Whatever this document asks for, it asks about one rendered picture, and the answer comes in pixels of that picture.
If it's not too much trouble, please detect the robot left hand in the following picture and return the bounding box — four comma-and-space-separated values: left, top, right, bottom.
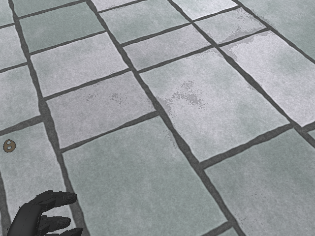
7, 190, 83, 236

